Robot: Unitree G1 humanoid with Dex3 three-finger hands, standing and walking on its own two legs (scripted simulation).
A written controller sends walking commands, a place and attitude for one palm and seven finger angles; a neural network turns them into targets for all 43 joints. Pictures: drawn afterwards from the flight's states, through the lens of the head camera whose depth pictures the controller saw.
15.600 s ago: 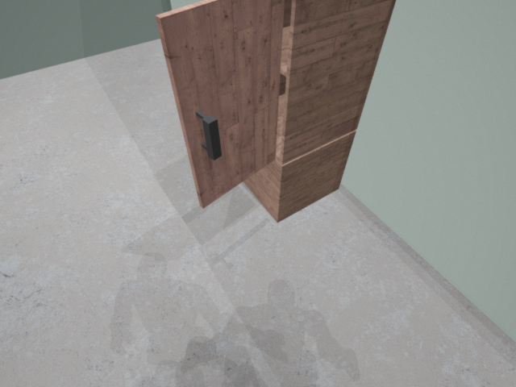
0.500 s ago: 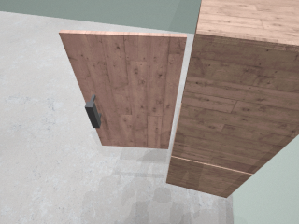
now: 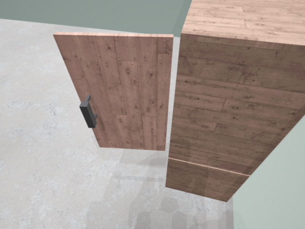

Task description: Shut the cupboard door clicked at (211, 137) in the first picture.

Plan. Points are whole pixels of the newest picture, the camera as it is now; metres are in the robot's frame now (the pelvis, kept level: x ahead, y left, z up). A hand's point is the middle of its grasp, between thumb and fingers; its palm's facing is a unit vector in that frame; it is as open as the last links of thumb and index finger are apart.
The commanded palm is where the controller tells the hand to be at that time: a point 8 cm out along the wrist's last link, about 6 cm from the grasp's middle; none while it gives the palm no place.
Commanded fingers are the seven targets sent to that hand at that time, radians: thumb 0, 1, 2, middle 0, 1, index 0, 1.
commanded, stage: come to a stop and stand still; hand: left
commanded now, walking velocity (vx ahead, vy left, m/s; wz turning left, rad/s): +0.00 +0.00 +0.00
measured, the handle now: (90, 111) +0.53 +0.27 -0.04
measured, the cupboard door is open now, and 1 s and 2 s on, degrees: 100 100 100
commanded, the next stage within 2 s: look again from close up in 0.02 s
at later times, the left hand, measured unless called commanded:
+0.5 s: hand out of the picture +0.01 +0.17 -0.17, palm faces +0.04 -0.98 -0.19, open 7.3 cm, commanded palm none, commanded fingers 0.00 0.90 0.90 -0.20 -0.30 -0.20 -0.30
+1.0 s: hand out of the picture +0.03 +0.19 -0.17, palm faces +0.09 -0.98 -0.19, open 7.4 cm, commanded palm none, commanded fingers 0.00 0.90 0.90 -0.20 -0.30 -0.20 -0.30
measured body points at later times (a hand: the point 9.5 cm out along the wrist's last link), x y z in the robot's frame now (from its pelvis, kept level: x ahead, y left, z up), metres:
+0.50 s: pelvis +0.03 +0.00 +0.00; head +0.03 -0.01 +0.45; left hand +0.01 +0.22 -0.15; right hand +0.01 -0.19 -0.17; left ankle +0.00 +0.13 -0.74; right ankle +0.03 -0.08 -0.74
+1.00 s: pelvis +0.04 +0.02 +0.00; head +0.05 +0.02 +0.45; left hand +0.02 +0.24 -0.16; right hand +0.03 -0.20 -0.16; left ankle +0.00 +0.13 -0.74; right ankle +0.03 -0.08 -0.74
